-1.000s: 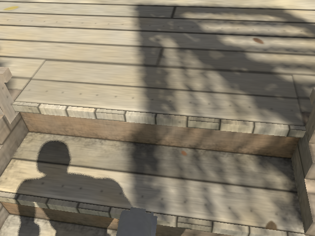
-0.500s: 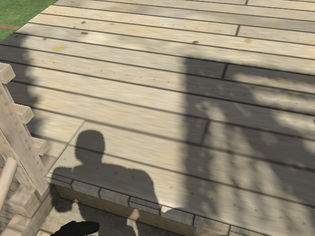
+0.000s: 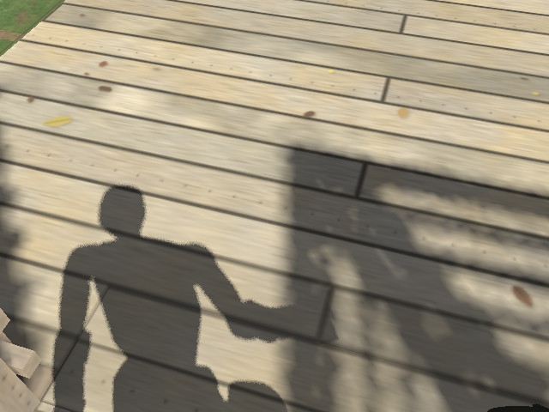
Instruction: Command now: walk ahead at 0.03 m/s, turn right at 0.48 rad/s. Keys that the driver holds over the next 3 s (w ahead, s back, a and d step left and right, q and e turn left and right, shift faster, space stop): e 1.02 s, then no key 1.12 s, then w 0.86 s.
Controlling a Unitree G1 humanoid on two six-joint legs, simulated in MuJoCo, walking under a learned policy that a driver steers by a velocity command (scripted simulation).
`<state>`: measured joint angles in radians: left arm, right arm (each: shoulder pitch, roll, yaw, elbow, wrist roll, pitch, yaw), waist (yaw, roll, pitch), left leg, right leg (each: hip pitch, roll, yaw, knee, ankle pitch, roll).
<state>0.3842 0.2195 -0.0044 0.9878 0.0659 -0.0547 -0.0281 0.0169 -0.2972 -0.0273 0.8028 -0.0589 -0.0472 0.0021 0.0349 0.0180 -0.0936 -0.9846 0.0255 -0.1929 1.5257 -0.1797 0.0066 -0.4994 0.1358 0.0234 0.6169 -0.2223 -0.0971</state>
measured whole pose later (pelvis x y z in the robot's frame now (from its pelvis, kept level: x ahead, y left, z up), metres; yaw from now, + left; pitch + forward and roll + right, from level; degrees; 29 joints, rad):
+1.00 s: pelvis +0.09 +0.01 +0.01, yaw -35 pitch +4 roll +1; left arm 0.25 0.24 0.06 0.75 0.02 -0.11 -0.02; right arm 0.14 -0.25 -0.08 0.67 -0.03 -0.08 -0.02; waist 0.02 -0.03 -0.03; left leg -0.50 0.06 0.08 1.28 -0.57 -0.05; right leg -0.39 0.02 0.00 0.61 -0.29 -0.07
